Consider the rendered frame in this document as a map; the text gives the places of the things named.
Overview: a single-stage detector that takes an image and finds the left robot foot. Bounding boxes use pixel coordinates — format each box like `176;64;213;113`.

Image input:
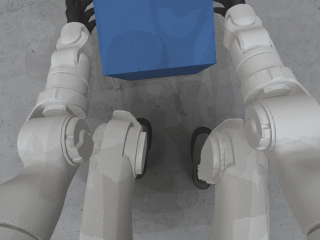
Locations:
135;118;152;179

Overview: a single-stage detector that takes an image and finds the left robot forearm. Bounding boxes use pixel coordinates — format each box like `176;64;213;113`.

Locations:
17;22;97;158

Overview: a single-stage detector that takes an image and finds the left robot hand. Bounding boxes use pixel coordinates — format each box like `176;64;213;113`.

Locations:
65;0;96;36

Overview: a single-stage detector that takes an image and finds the robot left upper arm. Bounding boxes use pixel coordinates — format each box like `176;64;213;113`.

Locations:
0;114;94;240

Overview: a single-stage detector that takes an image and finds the left robot shin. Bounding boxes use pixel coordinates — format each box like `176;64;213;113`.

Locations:
89;110;141;160

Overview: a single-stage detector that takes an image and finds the right robot hand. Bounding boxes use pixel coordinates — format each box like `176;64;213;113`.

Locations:
213;0;246;17

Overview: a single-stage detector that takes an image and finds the carton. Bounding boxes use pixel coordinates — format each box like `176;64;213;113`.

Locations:
93;0;217;81

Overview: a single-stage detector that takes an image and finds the robot right upper arm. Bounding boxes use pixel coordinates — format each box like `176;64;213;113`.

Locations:
243;93;320;240

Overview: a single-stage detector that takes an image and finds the right robot forearm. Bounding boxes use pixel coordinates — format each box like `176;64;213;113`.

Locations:
223;4;320;107

